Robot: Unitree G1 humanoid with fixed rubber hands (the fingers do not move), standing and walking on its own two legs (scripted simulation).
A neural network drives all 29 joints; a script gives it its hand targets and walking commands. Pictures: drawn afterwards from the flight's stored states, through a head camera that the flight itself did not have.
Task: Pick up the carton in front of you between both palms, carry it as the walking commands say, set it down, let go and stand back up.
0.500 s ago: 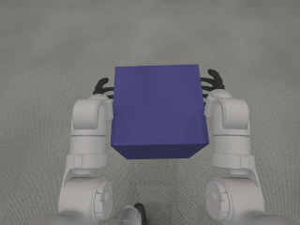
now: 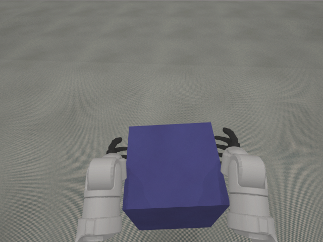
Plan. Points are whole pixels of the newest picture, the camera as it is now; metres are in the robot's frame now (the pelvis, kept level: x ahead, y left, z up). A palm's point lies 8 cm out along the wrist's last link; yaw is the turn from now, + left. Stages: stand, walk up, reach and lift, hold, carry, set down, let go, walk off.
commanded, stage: carry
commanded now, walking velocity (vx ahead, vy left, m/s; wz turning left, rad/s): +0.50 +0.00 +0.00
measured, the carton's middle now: (172, 180) +0.29 -0.01 -0.02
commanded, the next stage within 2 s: none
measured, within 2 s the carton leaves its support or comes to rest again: neither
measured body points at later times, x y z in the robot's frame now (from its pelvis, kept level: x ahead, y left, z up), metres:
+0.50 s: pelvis +0.28 +0.04 +0.01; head +0.28 +0.06 +0.46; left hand +0.58 +0.18 +0.06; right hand +0.58 -0.11 +0.08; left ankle +0.30 +0.13 -0.74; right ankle +0.27 -0.09 -0.67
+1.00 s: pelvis +0.58 -0.02 +0.01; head +0.60 -0.03 +0.46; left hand +0.88 +0.13 +0.07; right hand +0.90 -0.16 +0.08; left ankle +0.64 +0.13 -0.68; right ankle +0.56 -0.10 -0.74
